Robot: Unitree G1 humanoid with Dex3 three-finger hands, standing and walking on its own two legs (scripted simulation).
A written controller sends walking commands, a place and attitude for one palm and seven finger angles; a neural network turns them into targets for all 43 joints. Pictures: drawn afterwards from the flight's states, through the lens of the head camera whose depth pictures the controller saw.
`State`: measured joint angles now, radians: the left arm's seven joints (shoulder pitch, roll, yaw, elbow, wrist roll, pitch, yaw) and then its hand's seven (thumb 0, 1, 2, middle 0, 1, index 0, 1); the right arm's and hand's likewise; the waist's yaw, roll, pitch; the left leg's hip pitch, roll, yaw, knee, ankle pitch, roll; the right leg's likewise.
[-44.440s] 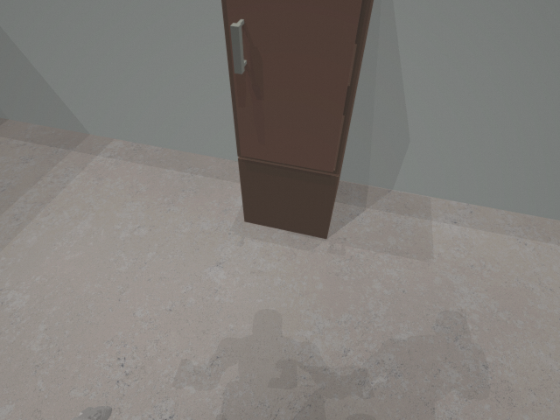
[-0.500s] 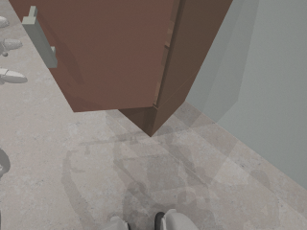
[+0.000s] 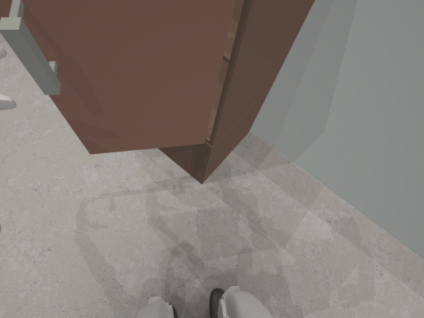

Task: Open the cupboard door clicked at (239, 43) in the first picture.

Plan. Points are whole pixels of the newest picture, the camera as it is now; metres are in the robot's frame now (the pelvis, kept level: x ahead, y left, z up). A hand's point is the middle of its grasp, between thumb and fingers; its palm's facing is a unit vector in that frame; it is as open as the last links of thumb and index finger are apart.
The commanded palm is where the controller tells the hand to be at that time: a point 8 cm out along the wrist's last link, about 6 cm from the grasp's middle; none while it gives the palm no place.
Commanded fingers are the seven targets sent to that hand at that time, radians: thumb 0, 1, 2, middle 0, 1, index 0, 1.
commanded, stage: move the hooked fingers beside the handle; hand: left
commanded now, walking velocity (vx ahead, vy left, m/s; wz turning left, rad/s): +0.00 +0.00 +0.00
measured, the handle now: (36, 50) +0.54 +0.24 +0.11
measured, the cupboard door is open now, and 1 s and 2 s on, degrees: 49 49 48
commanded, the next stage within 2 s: slide the fingers in behind the handle in 0.40 s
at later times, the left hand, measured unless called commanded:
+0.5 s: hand out of the picture +0.49 +0.31 +0.12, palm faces +0.08 -1.00 -0.01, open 13.9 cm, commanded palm +0.48 +0.34 +0.11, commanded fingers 0.00 -0.50 0.30 -0.30 -1.20 -0.30 -1.20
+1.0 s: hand (3, 73) +0.49 +0.28 +0.12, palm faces +0.08 -1.00 -0.01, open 14.2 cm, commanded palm +0.47 +0.30 +0.11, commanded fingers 0.00 -0.50 0.30 -0.30 -1.20 -0.30 -1.20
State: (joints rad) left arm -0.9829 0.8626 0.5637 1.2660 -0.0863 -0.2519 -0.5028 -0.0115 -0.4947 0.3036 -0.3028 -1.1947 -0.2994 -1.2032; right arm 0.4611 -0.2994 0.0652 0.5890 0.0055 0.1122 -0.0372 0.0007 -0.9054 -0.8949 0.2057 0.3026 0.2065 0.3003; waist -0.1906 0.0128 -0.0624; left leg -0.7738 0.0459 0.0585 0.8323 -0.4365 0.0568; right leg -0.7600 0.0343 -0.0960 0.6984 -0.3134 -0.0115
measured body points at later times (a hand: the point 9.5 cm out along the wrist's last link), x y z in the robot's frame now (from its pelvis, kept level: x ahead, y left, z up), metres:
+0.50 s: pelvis +0.00 +0.00 +0.00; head +0.13 +0.03 +0.43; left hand +0.48 +0.36 +0.12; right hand -0.01 -0.28 -0.10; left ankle -0.04 +0.07 -0.70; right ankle +0.00 -0.12 -0.70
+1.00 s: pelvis -0.01 +0.00 +0.00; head +0.11 +0.03 +0.43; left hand +0.48 +0.33 +0.12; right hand -0.03 -0.27 -0.10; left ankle -0.04 +0.07 -0.70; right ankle +0.00 -0.12 -0.70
